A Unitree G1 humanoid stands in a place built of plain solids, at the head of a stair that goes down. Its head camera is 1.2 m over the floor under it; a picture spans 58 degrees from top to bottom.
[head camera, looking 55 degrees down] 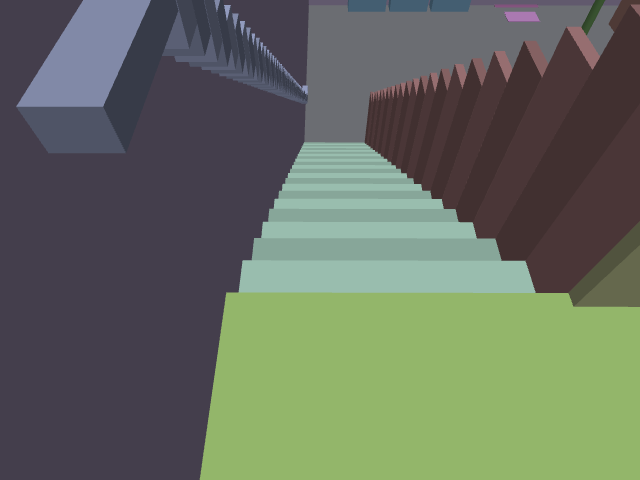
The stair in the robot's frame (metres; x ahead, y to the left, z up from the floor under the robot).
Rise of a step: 0.18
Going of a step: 0.23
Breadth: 1.07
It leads straight ahead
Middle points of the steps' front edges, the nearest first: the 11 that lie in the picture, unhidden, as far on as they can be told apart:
0.64 -0.24 0.00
0.87 -0.24 -0.18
1.11 -0.24 -0.36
1.34 -0.24 -0.55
1.57 -0.24 -0.73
1.80 -0.24 -0.91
2.03 -0.24 -1.10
2.27 -0.24 -1.28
2.50 -0.24 -1.46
2.73 -0.25 -1.64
2.96 -0.25 -1.83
